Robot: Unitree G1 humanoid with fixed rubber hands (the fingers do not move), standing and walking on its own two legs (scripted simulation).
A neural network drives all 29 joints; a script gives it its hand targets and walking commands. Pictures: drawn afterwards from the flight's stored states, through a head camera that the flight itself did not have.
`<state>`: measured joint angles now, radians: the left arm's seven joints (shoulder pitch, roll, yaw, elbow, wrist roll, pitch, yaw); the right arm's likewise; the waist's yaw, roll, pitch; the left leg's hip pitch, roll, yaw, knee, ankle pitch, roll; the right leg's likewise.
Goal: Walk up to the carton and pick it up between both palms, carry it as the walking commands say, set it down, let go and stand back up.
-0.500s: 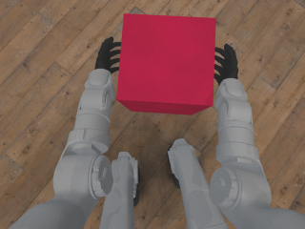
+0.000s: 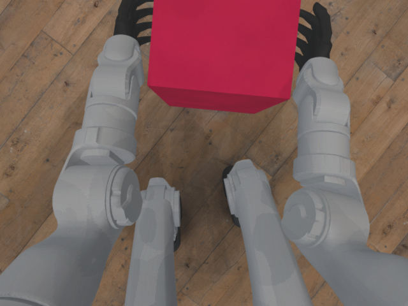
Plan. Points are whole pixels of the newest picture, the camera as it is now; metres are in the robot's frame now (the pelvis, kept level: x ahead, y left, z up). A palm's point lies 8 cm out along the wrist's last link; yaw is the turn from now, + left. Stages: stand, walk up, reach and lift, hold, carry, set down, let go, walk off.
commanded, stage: set down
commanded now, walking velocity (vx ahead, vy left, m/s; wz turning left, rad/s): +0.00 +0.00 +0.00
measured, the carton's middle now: (219, 51) +0.53 -0.09 -0.18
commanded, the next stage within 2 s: none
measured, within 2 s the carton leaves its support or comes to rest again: rests again in 1.62 s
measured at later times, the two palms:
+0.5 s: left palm (141, 40) +0.57 +0.06 -0.18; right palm (293, 60) +0.49 -0.23 -0.18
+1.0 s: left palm (150, 46) +0.59 +0.05 -0.27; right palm (280, 61) +0.52 -0.24 -0.27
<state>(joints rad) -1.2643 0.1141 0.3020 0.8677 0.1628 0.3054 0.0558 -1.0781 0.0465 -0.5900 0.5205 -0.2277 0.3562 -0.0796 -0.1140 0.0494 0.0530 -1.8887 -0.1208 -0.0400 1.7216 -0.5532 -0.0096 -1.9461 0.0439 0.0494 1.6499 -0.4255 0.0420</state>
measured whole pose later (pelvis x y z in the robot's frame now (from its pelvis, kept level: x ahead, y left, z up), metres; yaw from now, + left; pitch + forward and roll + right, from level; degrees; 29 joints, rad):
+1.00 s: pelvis -0.01 +0.00 -0.11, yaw +0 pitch +33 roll -1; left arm -1.69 0.32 0.12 1.04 -0.02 0.29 0.11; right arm -1.49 -0.15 -0.50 0.72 -0.09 0.33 -0.12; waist -0.15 0.05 0.52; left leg -2.06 -0.15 -0.02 2.14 -0.66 -0.02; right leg -2.12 0.04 0.03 2.06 -0.51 0.05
